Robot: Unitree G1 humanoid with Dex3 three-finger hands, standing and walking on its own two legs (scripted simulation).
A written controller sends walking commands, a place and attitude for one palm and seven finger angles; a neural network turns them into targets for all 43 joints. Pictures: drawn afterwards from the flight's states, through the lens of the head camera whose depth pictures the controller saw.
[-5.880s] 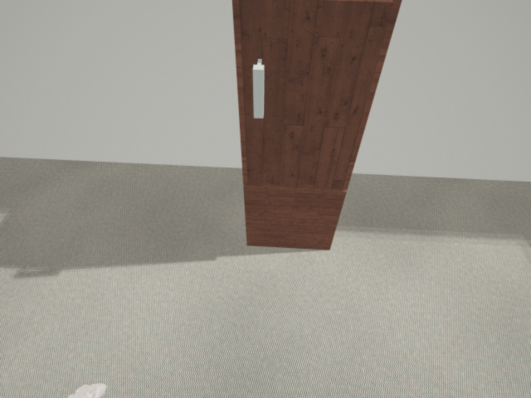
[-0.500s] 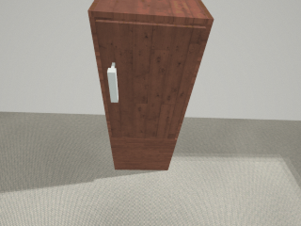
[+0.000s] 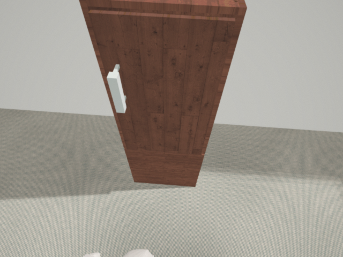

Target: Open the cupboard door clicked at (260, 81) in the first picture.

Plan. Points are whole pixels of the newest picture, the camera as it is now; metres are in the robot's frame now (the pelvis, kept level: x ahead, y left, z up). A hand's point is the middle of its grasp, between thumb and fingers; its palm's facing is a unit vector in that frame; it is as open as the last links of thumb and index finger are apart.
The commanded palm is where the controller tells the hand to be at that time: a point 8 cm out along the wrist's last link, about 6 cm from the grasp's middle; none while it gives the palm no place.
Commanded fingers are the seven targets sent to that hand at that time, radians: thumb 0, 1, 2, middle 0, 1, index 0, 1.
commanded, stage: come to a stop and stand still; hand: left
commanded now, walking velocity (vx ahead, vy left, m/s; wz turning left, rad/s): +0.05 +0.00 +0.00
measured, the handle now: (119, 88) +0.54 +0.20 +0.05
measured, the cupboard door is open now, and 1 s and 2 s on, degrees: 0 0 0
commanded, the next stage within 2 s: look again from close up in 1.04 s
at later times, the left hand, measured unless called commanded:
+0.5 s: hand out of the picture -0.02 +0.18 -0.17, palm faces +0.00 -0.99 -0.17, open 7.4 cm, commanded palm none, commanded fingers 0.00 0.90 0.90 -0.20 -0.30 -0.20 -0.30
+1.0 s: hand out of the picture -0.02 +0.15 -0.17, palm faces +0.02 -0.98 -0.18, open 7.4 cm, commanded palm none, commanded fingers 0.00 0.90 0.90 -0.20 -0.30 -0.20 -0.30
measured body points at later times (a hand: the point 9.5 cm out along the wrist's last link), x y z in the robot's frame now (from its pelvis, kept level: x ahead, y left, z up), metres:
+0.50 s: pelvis +0.00 +0.02 +0.01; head +0.01 +0.02 +0.46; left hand -0.02 +0.23 -0.15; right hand +0.01 -0.21 -0.15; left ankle +0.01 +0.09 -0.73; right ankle -0.03 -0.11 -0.73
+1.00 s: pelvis -0.02 -0.01 +0.01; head -0.03 -0.01 +0.46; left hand -0.02 +0.21 -0.16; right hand -0.02 -0.23 -0.15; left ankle +0.01 +0.09 -0.73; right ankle -0.03 -0.11 -0.73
